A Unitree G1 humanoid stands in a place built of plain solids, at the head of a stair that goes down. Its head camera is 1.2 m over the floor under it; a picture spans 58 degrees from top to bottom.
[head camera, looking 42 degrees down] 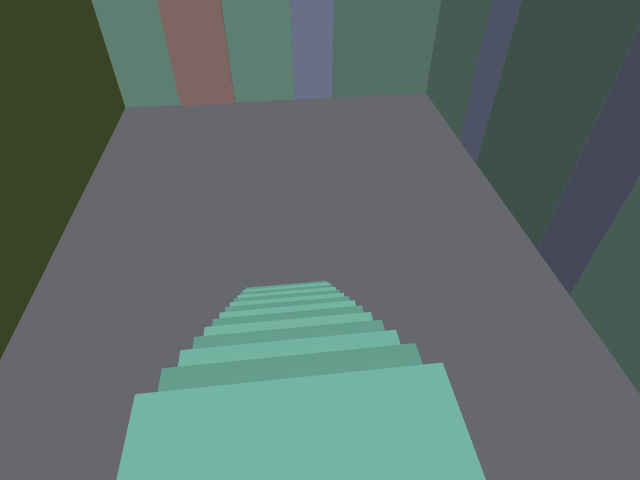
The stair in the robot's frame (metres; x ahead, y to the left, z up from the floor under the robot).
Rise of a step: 0.19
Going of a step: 0.21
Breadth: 0.94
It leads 7 degrees to the left of straight ahead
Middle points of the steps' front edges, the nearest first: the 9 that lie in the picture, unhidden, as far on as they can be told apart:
0.70 0.08 0.00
0.91 0.11 -0.19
1.11 0.13 -0.38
1.31 0.15 -0.58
1.52 0.18 -0.77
1.72 0.20 -0.96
1.93 0.22 -1.16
2.13 0.25 -1.35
2.34 0.27 -1.54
